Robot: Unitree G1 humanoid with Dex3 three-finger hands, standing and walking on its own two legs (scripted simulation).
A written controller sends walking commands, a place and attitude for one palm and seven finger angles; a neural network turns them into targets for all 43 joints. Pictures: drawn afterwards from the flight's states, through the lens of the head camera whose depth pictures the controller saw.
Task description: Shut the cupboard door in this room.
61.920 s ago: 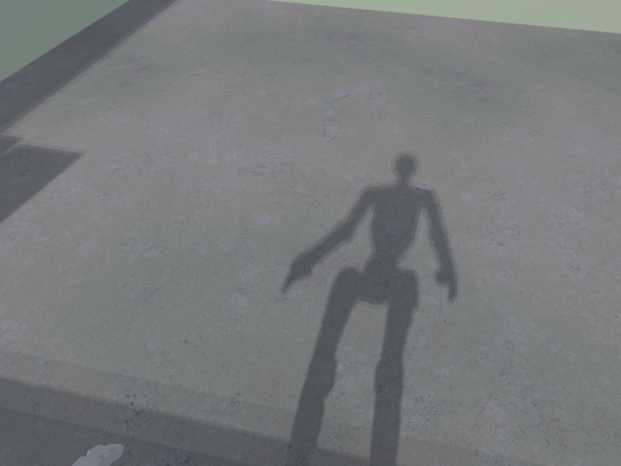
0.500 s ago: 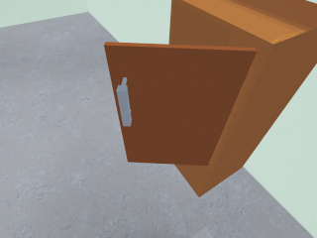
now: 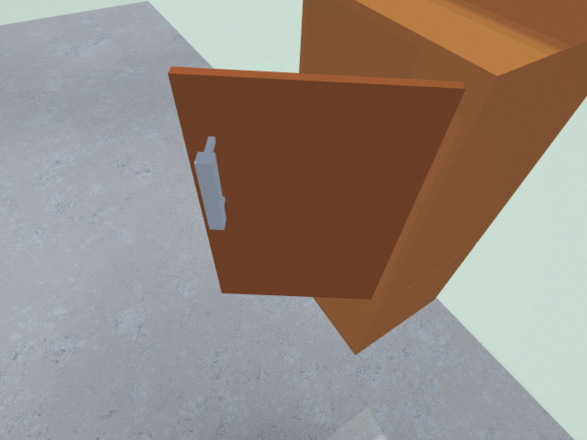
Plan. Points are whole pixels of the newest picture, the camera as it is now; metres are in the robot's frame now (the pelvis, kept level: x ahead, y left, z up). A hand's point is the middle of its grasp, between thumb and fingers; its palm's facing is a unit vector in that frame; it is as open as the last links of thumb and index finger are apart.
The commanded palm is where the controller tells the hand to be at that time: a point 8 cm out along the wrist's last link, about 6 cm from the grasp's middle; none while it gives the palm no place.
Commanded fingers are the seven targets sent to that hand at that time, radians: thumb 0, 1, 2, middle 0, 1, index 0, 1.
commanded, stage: come to a stop and stand still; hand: left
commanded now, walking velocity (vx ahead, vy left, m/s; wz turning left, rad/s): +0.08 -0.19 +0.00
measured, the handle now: (214, 184) +0.47 +0.16 +0.07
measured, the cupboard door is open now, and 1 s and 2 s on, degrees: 56 56 56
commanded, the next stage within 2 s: none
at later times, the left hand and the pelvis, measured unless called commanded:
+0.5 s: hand out of the picture +0.02 +0.16 -0.17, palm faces +0.03 -0.98 -0.21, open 7.3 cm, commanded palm none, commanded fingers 0.00 0.90 0.90 -0.20 -0.30 -0.20 -0.30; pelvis +0.00 -0.02 +0.00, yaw -1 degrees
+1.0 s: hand out of the picture -0.06 +0.22 -0.17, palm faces +0.03 -0.97 -0.23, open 7.3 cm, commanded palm none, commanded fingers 0.00 0.90 0.90 -0.20 -0.30 -0.20 -0.30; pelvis -0.07 +0.03 +0.00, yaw +2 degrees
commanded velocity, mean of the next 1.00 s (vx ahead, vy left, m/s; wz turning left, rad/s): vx -0.02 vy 0.01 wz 0.00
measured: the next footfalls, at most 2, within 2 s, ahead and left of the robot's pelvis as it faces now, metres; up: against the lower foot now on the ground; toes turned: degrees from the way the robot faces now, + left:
left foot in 1.58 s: -0.06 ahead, +0.14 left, +0.00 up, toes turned +1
right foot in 1.96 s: -0.21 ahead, -0.02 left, +0.00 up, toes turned -4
